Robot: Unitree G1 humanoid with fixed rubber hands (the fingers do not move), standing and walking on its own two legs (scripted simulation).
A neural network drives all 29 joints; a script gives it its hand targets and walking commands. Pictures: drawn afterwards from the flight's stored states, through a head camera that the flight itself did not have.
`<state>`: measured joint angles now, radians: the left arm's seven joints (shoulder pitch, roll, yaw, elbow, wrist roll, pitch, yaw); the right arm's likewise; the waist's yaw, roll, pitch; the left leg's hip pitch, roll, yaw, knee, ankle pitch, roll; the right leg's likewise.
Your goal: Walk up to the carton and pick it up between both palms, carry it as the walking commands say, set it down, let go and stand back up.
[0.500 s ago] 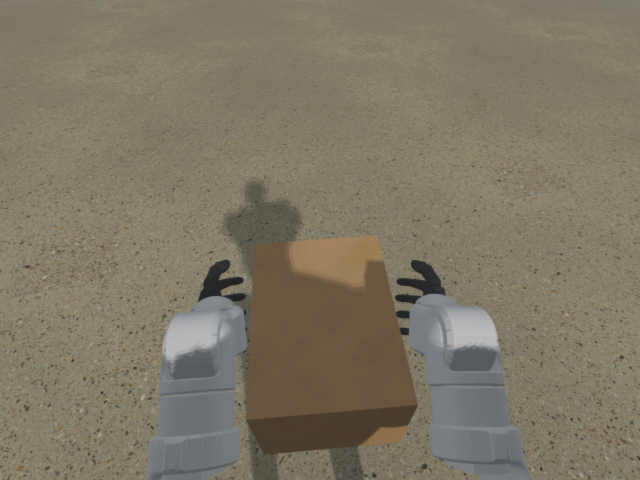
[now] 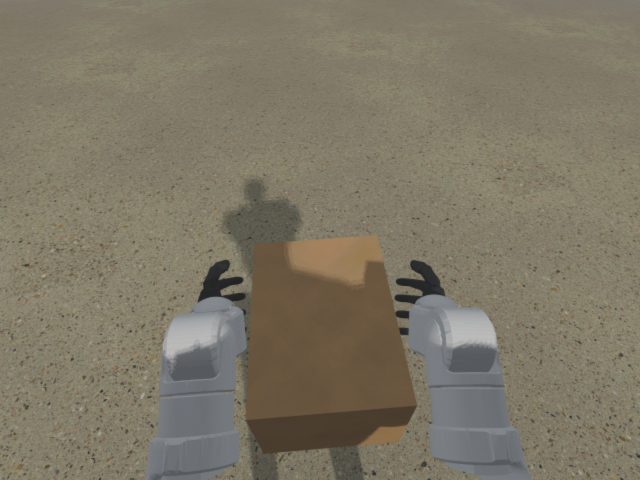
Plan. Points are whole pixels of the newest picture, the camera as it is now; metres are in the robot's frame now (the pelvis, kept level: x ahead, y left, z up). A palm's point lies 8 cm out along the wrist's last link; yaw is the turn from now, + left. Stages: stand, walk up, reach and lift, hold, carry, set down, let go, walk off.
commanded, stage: carry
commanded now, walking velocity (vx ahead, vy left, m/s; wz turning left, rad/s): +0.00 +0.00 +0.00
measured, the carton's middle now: (323, 338) +0.33 +0.00 +0.00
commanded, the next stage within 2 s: hold in 0.26 s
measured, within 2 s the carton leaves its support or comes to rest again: neither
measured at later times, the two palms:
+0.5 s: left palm (198, 352) +0.27 +0.16 +0.06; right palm (419, 328) +0.30 -0.11 +0.06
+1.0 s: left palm (218, 341) +0.28 +0.13 +0.07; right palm (431, 308) +0.33 -0.13 +0.07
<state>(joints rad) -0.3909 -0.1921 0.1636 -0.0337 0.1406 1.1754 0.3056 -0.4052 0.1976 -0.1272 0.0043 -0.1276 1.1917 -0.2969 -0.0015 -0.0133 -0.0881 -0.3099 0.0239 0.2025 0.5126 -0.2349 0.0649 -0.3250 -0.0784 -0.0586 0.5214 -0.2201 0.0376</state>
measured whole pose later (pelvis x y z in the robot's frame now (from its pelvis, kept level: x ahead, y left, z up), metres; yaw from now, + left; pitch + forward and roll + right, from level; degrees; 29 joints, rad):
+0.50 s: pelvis +0.00 -0.01 +0.00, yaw +12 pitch -7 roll +0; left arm -0.31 -0.16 0.17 0.30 0.27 0.72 0.06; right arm -0.30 0.16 -0.21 0.30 -0.29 0.75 0.01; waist -0.08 -0.02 -0.01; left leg -0.14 -0.08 -0.04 0.45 -0.17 0.05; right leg -0.08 -0.02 0.16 0.44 -0.26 0.02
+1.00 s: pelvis +0.01 -0.06 +0.01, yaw +16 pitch -11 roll -1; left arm -0.42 -0.18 0.27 0.48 0.36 0.71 -0.01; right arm -0.39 0.19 -0.30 0.44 -0.33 0.77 -0.08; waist -0.07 -0.01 0.00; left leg -0.06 -0.04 -0.15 0.43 -0.18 -0.01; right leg 0.04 0.04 0.09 0.41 -0.25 0.01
